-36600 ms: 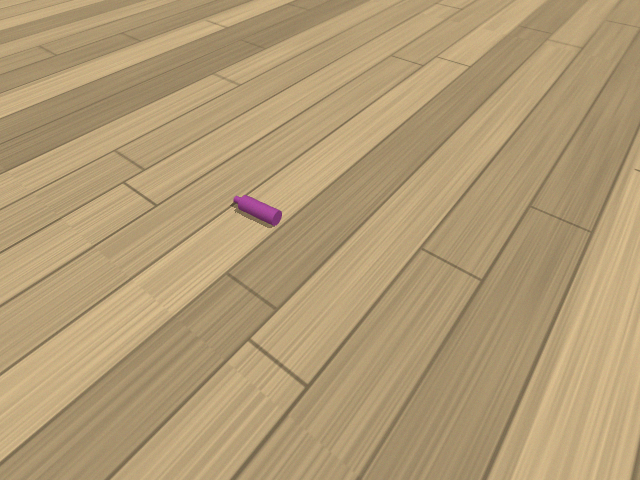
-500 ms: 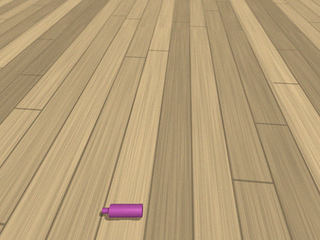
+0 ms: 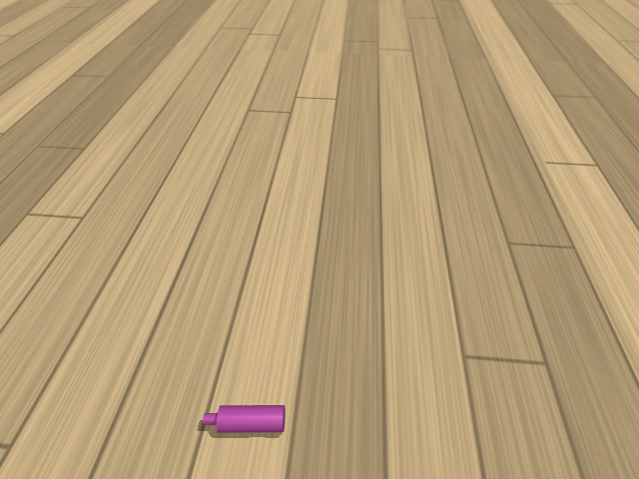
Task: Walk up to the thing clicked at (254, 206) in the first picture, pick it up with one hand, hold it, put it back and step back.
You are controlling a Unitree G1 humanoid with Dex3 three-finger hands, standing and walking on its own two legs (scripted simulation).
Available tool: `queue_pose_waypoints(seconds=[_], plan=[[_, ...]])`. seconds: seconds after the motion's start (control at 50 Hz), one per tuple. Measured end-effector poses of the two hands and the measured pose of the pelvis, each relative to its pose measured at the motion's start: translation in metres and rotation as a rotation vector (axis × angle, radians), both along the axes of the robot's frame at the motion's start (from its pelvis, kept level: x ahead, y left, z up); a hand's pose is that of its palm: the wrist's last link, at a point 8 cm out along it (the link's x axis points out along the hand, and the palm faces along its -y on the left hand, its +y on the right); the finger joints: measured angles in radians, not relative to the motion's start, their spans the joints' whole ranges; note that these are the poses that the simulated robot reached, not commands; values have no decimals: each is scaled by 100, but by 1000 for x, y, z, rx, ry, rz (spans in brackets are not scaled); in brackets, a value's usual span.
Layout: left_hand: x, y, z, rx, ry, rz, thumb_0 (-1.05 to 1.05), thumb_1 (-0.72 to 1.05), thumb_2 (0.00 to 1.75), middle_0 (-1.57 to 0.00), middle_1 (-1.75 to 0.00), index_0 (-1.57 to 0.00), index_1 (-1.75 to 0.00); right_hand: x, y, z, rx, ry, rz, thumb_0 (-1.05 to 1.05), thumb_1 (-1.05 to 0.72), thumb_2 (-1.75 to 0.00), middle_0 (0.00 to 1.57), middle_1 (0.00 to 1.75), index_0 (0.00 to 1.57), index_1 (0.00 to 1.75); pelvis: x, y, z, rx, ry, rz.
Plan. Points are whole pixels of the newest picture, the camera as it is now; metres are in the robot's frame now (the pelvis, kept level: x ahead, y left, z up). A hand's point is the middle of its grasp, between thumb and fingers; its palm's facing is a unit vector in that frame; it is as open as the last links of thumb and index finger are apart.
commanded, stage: step back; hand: left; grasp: from above
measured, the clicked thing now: (244, 418) +0.46 +0.23 -0.74
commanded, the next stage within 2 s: none
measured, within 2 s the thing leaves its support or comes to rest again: neither
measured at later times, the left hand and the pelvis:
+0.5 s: hand out of the picture +0.07 +0.30 -0.18, palm faces -0.05 -0.92 -0.38, open 7.4 cm; pelvis -0.08 +0.03 -0.02, yaw -1 degrees
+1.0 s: hand out of the picture -0.04 +0.29 -0.16, palm faces -0.06 -0.91 -0.41, open 7.4 cm; pelvis -0.19 +0.03 -0.03, yaw -2 degrees
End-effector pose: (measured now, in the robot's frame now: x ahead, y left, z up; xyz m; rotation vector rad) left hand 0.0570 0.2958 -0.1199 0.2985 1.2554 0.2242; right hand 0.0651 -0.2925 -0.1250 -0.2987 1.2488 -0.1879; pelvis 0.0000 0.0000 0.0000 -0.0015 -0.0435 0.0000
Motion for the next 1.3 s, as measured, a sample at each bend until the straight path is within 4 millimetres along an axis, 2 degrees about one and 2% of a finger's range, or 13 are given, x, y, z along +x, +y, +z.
queue_pose_waypoints(seconds=[0.16, 0.24, 0.3, 0.36, 0.46, 0.58, 0.7, 0.8, 0.92, 1.04, 1.16, 1.3], plan=[[1, 16, -5, 49, -27, -10, 0, 90, 89, -21, -30, -20, -30, -1, -14, -7, -24, -20, -15, 0, -91, -90, 20, 30, 20, 30, -26, 1, -14, -6, 14, 2], [1, 26, -10, 63, -53, -37, 0, 90, 89, -21, -30, -20, -30, -8, -17, -10, -49, -25, -9, 0, -91, -90, 20, 30, 20, 30, -40, 9, -23, -5, 7, 3], [6, 36, -15, 64, -73, -68, 0, 90, 89, -21, -30, -20, -30, -23, -11, -8, -64, -28, -20, 0, -91, -90, 20, 30, 20, 30, -47, 21, -27, 5, 10, 0], [17, 49, -26, 60, -116, -76, 0, 90, 89, -21, -30, -20, -30, -46, -3, -10, -96, -11, -9, 0, -91, -90, 20, 30, 20, 30, -56, 32, -37, -7, 23, 7], [15, 48, -24, 51, -137, -84, 0, 90, 89, -20, -29, -20, -30, -86, 13, -1, -99, 62, -16, 0, -91, -90, 20, 30, 20, 30, -74, 33, -26, -16, 23, -9], [-19, 39, -21, 30, -66, -130, 0, 90, 89, -20, -30, -20, -30, -106, 16, 4, -95, 8, -45, 0, -91, -90, 21, 30, 20, 30, -93, 33, -19, -21, 31, -53], [-52, 27, -22, 52, -50, -159, 0, 90, 89, -20, -30, -20, -30, -122, 1, -13, -72, -55, -64, 0, -91, -90, 21, 30, 21, 30, -118, 23, -31, -7, 18, -94], [-83, 17, -7, 50, -65, -151, 0, 90, 89, -21, -30, -20, -30, -136, -4, -15, -46, -65, -87, 0, -91, -90, 20, 30, 20, 30, -140, 19, -24, 4, 0, -93], [-99, 24, 7, 69, -127, -141, 0, 90, 89, -21, -30, -21, -30, -159, 1, -9, -54, -65, -46, 0, -91, -90, 20, 30, 20, 30, -166, 25, -19, 17, 18, -76], [-115, 43, -7, 53, -195, -127, 0, 90, 89, -21, -30, -20, -30, -191, 15, -8, -88, -47, 5, 0, -91, -90, 20, 30, 20, 30, -201, 37, -29, 25, 0, -46], [-157, 44, -7, 33, -139, -111, 0, 90, 89, -20, -30, -20, -30, -223, 22, 13, -88, -70, 3, 0, -91, -90, 21, 30, 20, 30, -232, 36, -16, -12, 6, -59], [-217, 38, -11, 43, -60, -137, 0, 90, 89, -20, -30, -20, -30, -251, 6, 17, -104, -147, -12, 0, -91, -90, 21, 30, 21, 30, -275, 26, -18, -13, 10, -103]])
